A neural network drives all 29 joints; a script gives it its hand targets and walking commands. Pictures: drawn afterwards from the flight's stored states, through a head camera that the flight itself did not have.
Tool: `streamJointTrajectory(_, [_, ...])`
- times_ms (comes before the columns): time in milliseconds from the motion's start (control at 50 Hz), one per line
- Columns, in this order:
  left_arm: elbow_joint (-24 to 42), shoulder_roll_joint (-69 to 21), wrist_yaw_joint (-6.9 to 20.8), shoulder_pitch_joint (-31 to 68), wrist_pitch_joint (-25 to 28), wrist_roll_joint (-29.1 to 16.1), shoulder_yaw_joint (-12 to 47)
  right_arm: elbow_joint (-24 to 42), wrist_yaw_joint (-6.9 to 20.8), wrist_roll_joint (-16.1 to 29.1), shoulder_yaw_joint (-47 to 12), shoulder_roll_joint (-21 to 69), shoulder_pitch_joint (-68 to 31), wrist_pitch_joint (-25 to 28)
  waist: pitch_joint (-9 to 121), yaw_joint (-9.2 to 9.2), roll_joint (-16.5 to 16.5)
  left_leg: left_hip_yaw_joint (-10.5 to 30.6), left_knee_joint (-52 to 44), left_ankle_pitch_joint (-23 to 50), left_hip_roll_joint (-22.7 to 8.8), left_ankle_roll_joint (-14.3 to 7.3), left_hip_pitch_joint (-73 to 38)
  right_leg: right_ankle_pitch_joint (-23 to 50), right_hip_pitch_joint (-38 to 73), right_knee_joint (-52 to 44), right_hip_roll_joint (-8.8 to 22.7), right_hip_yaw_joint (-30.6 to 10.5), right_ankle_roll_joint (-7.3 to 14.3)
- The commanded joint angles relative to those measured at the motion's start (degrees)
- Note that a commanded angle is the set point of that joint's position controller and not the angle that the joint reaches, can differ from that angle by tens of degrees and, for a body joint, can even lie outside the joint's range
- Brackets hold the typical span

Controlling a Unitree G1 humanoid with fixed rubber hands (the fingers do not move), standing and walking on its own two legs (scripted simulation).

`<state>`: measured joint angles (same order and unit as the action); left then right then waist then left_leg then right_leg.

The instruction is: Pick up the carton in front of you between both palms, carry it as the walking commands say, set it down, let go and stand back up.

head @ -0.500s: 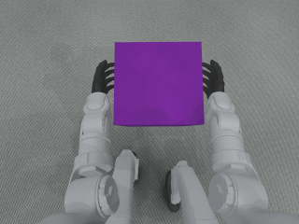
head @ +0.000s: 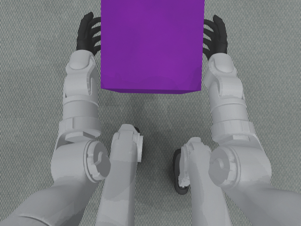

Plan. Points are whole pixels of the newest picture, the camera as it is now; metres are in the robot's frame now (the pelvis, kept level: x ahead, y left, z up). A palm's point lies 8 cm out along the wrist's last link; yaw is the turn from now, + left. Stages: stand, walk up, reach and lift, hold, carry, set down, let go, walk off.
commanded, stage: set down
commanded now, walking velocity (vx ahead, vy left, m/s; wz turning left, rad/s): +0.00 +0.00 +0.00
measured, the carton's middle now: (151, 55) +0.50 +0.10 -0.18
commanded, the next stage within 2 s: none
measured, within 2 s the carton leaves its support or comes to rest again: rests again in 1.02 s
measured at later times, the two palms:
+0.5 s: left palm (95, 55) +0.49 +0.27 -0.26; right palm (190, 54) +0.54 -0.02 -0.25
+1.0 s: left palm (99, 59) +0.49 +0.27 -0.31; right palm (188, 59) +0.54 -0.03 -0.31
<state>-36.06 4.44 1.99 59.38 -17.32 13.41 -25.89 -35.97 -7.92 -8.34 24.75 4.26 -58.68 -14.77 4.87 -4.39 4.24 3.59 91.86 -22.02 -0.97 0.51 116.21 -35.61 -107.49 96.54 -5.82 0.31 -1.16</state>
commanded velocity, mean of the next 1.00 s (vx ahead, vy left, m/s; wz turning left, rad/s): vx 0.00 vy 0.00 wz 0.00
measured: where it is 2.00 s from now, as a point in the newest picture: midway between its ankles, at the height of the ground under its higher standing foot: (155, 168)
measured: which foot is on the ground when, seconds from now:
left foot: down 0.00-1.00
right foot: down 0.00-1.00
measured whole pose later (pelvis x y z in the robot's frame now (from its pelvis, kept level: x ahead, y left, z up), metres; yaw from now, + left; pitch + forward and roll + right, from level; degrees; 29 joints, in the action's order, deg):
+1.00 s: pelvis -0.02 +0.00 -0.13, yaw -2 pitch +38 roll -2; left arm -52.2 19.9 2.9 83.9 -16.0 4.1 -21.4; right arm -54.8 -10.9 2.7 10.9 -10.1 -87.7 -14.5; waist -23.1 -8.6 5.0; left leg 2.9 118.7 -25.7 -3.7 0.1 131.4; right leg -40.7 -123.1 125.1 -10.1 -0.3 -2.6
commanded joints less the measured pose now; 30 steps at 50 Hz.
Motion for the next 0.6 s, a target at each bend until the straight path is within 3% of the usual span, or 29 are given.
streamJointTrajectory(0, [-1.26,-47.82,11.77,32.47,0.24,-7.08,28.32,0.04,12.35,6.2,-30.08,47.52,-39.09,1.17,62.05,-3.61,-4.1,-5.74,-0.69,21.22,7.79,1.12,-53.82,13.75,9.6,-8.32,-7.62,2.68,-1.53])
streamJointTrajectory(300, [-3.75,-41.09,10.44,45.89,-0.16,-9.43,26.78,-5.73,13.17,8.88,-26.34,38.97,-52.5,1.27,57.91,-4.2,-6.51,-4.47,9.16,18.77,6.36,1.27,-54.95,6.12,-7.07,3.44,-7.24,5.43,-0.18])
streamJointTrajectory(540, [-6.01,-32.99,11.93,55.91,1.38,-14.57,26.95,-6.25,11.83,14.85,-30.55,34.23,-62.99,2.15,55.53,-7.02,-4.2,-5.99,18.8,21.88,4.3,0.54,-49.8,8.66,-3.16,11.87,-6.31,5.14,0.08])
streamJointTrajectory(580, [-4.4,-32.45,12.4,58.6,1.75,-16.31,27.27,-4.89,11.47,15.84,-32.01,34.43,-65.19,2.26,57.07,-8.23,-2.32,-6.52,19.85,22.25,4.26,0.56,-45.5,10.8,2.0,13.12,-6.17,4.65,0.39])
